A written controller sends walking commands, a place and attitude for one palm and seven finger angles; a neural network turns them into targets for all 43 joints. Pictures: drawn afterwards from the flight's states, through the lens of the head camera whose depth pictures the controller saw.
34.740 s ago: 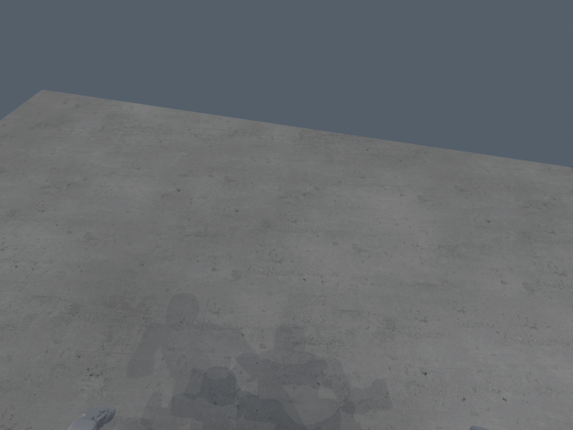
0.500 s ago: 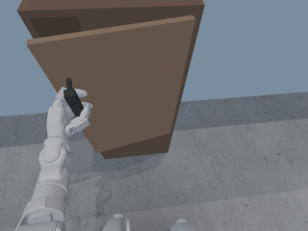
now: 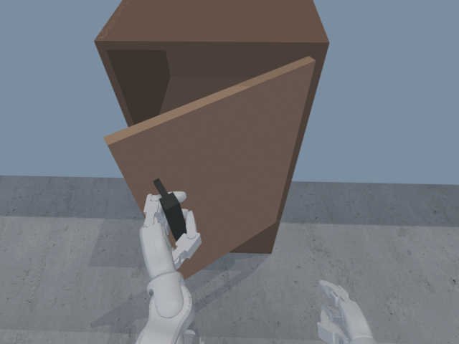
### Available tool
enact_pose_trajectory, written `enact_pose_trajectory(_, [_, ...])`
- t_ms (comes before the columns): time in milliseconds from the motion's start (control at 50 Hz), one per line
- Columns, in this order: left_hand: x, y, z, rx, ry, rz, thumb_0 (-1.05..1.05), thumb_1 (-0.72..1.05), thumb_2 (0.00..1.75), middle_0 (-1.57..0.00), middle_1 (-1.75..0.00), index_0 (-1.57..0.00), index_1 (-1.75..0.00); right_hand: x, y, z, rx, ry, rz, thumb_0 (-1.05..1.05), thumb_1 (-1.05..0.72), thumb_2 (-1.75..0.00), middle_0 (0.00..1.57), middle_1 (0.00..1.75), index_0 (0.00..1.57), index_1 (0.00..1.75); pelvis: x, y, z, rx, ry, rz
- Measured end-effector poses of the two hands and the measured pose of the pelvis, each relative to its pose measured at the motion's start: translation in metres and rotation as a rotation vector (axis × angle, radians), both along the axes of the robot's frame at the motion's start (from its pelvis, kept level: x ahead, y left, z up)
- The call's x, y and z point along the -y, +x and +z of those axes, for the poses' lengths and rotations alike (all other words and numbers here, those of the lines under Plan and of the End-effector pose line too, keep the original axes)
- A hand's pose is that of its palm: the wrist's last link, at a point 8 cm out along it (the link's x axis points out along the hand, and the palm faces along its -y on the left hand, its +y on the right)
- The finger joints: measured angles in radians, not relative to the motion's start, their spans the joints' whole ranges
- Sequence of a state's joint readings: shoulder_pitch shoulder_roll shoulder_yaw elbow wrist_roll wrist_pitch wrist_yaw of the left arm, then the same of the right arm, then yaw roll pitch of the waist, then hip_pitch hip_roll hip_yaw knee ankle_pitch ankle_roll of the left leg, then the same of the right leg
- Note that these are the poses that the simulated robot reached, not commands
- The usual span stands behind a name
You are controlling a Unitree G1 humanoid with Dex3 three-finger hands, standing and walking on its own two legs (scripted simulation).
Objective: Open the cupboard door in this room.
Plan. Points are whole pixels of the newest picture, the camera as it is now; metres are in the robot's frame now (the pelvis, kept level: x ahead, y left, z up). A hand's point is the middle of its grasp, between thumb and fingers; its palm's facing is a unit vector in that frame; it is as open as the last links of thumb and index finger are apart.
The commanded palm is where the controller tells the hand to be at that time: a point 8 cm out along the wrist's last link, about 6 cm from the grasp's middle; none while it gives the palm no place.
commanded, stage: pull the door open along its arc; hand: left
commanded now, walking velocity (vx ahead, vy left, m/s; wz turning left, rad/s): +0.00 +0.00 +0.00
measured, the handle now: (170, 211) +0.33 +0.13 +0.04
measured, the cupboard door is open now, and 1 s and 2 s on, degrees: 35 43 45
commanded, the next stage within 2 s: open thumb and fingers to let go in 0.20 s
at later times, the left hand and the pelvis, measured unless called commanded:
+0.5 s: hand (206, 251) +0.26 +0.06 +0.05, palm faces +0.39 -0.92 -0.03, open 6.8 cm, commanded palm +0.21 +0.09 +0.05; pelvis +0.00 -0.04 +0.00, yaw +2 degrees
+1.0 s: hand (203, 256) +0.26 +0.06 +0.04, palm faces +0.33 -0.94 -0.03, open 14.3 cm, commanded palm +0.21 +0.09 +0.05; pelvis -0.01 -0.01 -0.01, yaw +0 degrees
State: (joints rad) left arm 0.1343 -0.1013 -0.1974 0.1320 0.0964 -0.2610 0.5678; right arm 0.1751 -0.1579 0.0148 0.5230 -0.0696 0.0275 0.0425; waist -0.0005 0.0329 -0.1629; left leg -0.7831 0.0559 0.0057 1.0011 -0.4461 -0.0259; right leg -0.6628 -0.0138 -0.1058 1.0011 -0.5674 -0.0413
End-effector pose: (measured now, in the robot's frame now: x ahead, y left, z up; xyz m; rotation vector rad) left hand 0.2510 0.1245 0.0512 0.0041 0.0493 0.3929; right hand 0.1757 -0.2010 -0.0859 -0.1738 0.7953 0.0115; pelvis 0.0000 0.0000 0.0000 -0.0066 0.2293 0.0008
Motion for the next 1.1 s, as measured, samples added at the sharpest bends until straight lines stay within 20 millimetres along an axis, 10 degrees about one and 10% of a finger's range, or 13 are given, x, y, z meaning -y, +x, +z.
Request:
enact_pose_trajectory(480, [0.028,-0.027,-0.001,-0.033,0.008,0.004,0.00,0.56,0.74,-0.35,-1.31,-0.38,-1.32,0.049,-0.003,-0.008,0.028,-0.030,-0.002,0.01,-0.91,-0.90,0.20,0.30,0.20,0.30,0.035,0.001,-0.005,0.007,0.034,0.024])
enact_pose_trajectory(840, [0.022,-0.032,-0.005,-0.014,0.001,-0.009,0.00,-0.30,0.39,-0.30,-1.19,-0.32,-1.19,0.045,-0.024,-0.018,-0.003,-0.032,-0.030,0.01,-0.91,-0.90,0.20,0.30,0.20,0.30,0.027,-0.007,-0.008,-0.004,0.028,0.008])
enact_pose_trajectory(1100, [0.020,-0.032,-0.006,-0.009,0.014,-0.079,-0.01,-0.48,0.31,-0.24,-0.73,-0.27,-0.72,0.022,-0.020,-0.009,0.048,-0.026,-0.030,0.01,-0.91,-0.90,0.20,0.30,0.20,0.30,0.008,-0.013,-0.009,0.007,0.006,0.000])
